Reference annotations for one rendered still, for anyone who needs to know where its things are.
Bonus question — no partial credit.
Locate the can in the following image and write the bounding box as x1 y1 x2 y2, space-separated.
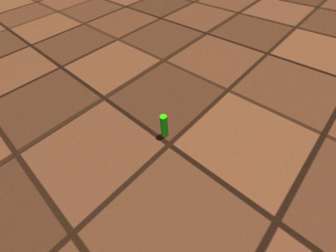
160 114 169 137

